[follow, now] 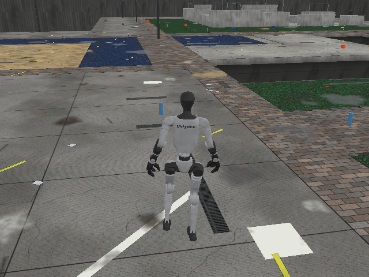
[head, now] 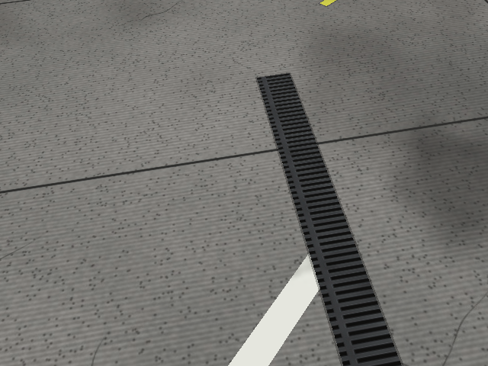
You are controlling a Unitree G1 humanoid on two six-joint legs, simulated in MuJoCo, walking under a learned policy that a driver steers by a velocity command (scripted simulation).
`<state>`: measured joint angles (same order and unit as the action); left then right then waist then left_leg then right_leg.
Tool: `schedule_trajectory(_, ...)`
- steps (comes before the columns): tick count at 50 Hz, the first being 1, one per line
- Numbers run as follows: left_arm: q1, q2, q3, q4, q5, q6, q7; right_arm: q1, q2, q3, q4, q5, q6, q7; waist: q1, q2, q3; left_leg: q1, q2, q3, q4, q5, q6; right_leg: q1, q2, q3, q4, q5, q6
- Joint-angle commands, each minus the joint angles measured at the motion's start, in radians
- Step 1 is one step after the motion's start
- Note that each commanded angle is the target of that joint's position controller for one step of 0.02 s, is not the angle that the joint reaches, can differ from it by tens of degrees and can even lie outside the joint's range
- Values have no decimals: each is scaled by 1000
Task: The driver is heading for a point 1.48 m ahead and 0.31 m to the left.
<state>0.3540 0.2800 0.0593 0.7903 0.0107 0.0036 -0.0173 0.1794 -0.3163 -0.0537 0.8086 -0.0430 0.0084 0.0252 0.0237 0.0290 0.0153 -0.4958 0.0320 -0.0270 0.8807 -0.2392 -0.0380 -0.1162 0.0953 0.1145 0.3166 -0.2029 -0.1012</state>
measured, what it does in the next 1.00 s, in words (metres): walks ahead, turning left: left foot, then right foot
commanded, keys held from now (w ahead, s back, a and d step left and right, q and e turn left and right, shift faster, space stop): w+q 0.80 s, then w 0.10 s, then w+e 0.10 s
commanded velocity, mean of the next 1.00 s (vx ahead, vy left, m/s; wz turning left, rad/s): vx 0.46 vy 0.00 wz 0.30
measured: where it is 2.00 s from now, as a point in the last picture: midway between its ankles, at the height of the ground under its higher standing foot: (192, 210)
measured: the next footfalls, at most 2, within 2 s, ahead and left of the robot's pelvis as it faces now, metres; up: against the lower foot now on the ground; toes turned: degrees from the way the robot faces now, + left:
left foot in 0.28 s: +0.24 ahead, +0.14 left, +0.00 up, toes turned +4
right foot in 0.78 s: +0.61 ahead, +0.06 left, +0.00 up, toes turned +22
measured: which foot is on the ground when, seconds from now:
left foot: up 0.00-0.26, down 0.28-0.78, up 0.80-1.00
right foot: down 0.00-0.30, up 0.32-0.76, down 0.78-1.00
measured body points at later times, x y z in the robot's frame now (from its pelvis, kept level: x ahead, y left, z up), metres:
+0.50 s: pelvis +0.23 +0.08 +0.00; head +0.26 +0.11 +0.44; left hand +0.30 +0.36 -0.13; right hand +0.31 -0.18 -0.13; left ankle +0.20 +0.14 -0.75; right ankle +0.29 -0.07 -0.68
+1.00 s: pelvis +0.53 +0.12 -0.01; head +0.56 +0.12 +0.44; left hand +0.48 +0.39 -0.12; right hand +0.74 -0.09 -0.13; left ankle +0.47 +0.23 -0.67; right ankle +0.58 +0.04 -0.75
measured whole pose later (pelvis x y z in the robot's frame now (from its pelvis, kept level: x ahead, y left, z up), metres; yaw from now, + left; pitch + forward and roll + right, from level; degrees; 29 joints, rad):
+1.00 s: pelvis +0.53 +0.12 -0.01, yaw +24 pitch +0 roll +0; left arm 0.30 0.27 0.03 0.84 0.02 -0.09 -0.01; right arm 0.23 -0.31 -0.05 0.83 -0.05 -0.02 0.03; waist 0.02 0.03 0.04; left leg -0.49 -0.01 -0.06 1.06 -0.32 0.05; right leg -0.20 0.04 -0.06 0.38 -0.18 -0.06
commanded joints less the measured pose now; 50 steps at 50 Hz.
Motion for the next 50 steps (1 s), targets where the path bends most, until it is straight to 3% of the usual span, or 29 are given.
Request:
schedule_trajectory(1,40,150,36,-28,2,-30,8,-107,-58,-6,-73,3,-23,4,37,-143,43,-152,11,18,-105,60,-17,67,-249,255,-181,-200,-136)
schedule_trajectory(5,80,159,33,1,12,-51,10,-178,-54,1,-91,11,-35,11,73,-129,67,-129,18,40,-207,75,10,80,-279,221,-183,-162,-132)
schedule_trajectory(9,89,167,32,23,20,-68,17,-196,-60,4,-113,16,-43,21,65,-123,107,-80,9,50,-266,26,69,89,-319,174,-175,-70,-124)
schedule_trajectory(11,66,174,32,30,20,-73,22,-147,-61,2,-110,18,-46,23,30,-122,102,18,-15,69,-301,-3,106,79,-331,126,-134,109,-102)
schedule_trajectory(13,35,168,26,35,15,-75,22,30,-71,-11,-53,16,-54,8,-65,-71,18,294,-93,104,-396,19,147,28,-276,13,95,479,-54)
schedule_trajectory(14,31,149,15,31,14,-78,22,191,-116,-30,-7,9,-63,-4,-132,-9,-84,511,-39,4,-427,-24,186,-67,-221,-66,339,525,-20)
schedule_trajectory(15,37,83,-6,-25,-2,-83,16,337,-233,-58,1,-5,-67,-14,-157,194,-188,723,238,-486,-564,-287,296,-344,-92,-170,717,190,46)
schedule_trajectory(16,21,109,1,-27,26,-85,16,301,-217,-52,20,24,-62,-2,-106,208,-152,733,307,-790,-689,-295,331,-544,-10,-87,850,-263,46)
schedule_trajectory(17,-19,135,3,-27,35,-85,12,213,-174,-46,2,35,-57,4,-75,84,-48,650,288,-651,-655,-274,331,-597,-90,-36,908,-199,33)
schedule_trajectory(18,-62,130,-2,-30,30,-93,3,164,-133,-38,-13,33,-59,5,-64,15,-3,560,245,-532,-653,-149,320,-583,-129,-39,883,-119,33)
schedule_trajectory(19,-80,120,-4,-34,29,-95,-2,140,-105,-29,-15,30,-60,2,-43,-7,28,486,195,-443,-668,-37,296,-551,-157,-44,827,-82,39)
schedule_trajectory(21,-70,107,-11,-31,46,-72,-9,138,-89,-22,-5,37,-70,-4,-15,25,21,431,127,-341,-683,158,276,-495,-173,-64,766,-59,76)
schedule_trajectory(23,-89,96,-15,-42,48,-53,-13,172,-100,-26,10,47,-79,-9,-11,21,13,420,106,-301,-686,299,292,-508,-167,-91,739,-49,110)
schedule_trajectory(28,-308,72,-30,-122,39,-45,-16,262,-100,-31,46,46,-73,-19,-62,23,55,410,53,-260,-691,430,265,-575,-150,-136,522,106,154)
schedule_trajectory(33,-453,64,-45,-179,21,-56,-19,328,-109,-36,67,37,-66,-33,-111,41,45,478,62,-299,-628,573,234,-510,-99,-137,320,201,130)
schedule_trajectory(35,-426,87,-41,-180,17,-61,-12,298,-123,-40,59,34,-65,-43,-80,47,36,490,81,-330,-594,612,211,-412,-87,-112,246,184,103)
schedule_trajectory(36,-360,107,-34,-160,16,-64,-5,260,-135,-43,49,32,-66,-45,-43,51,15,471,76,-327,-546,689,189,-303,-70,-110,215,147,86)
schedule_trajectory(37,-252,137,-21,-124,14,-68,6,236,-147,-45,42,29,-69,-42,0,48,-39,463,59,-321,-437,800,168,-165,-46,-111,207,100,67)
schedule_trajectory(38,-106,164,-9,-85,15,-78,20,214,-155,-47,38,35,-74,-33,75,15,-118,418,13,-287,-253,787,147,25,-67,-104,151,120,43)
schedule_trajectory(39,38,222,7,-75,38,-88,40,226,-98,-33,13,43,-83,-23,119,-62,-243,292,-41,-247,-3,520,136,250,-257,79,129,-76,3)
schedule_trajectory(40,40,296,27,-85,60,-80,45,351,14,-11,-10,73,-77,-27,45,-298,-356,-4,-193,-123,292,-273,110,471,-545,524,59,-141,-103)
schedule_trajectory(41,-6,239,25,-84,34,-67,37,351,-85,-21,10,33,-66,-33,24,-221,-321,-84,-126,-111,391,-273,122,375,-532,668,6,-221,-135)
schedule_trajectory(42,-75,148,6,-90,24,-67,32,287,-94,-26,20,21,-60,-28,8,-117,-168,-90,-82,-101,394,-171,119,225,-484,509,-22,-218,-123)
schedule_trajectory(43,-109,93,-7,-82,24,-71,24,233,-77,-21,16,16,-59,-20,4,-56,-84,-75,-54,-89,355,-111,115,114,-429,370,-45,-126,-106)
schedule_trajectory(45,-99,76,-14,-49,25,-84,23,207,-49,-17,12,5,-45,-3,-22,-115,-23,-32,-26,-81,290,-92,104,0,-351,202,-86,43,-77)
schedule_trajectory(47,-52,82,-12,-9,13,-106,10,193,-27,-10,6,-1,-35,5,-33,-125,-24,-15,-36,-81,243,-95,98,-20,-330,147,-94,205,-95)
schedule_trajectory(50,-29,94,-8,25,-4,-115,1,98,-16,2,-27,-13,-32,15,-45,-124,-2,-82,6,-16,124,-37,73,-14,-311,100,-134,255,-125)
Over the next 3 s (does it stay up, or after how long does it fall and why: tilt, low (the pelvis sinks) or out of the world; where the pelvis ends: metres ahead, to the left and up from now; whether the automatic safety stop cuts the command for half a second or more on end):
stays up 1.37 0.23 -0.01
